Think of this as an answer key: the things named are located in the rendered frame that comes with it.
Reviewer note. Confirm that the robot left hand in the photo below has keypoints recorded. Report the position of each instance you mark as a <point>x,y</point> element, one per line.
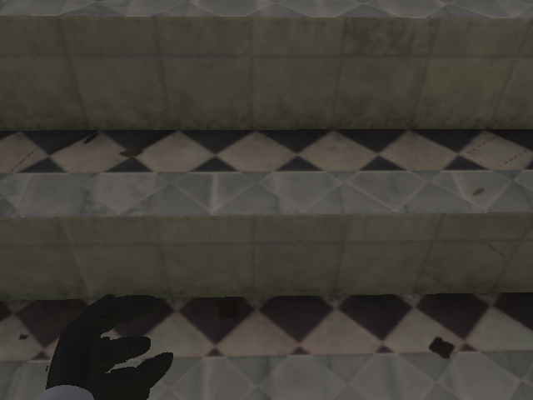
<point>82,358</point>

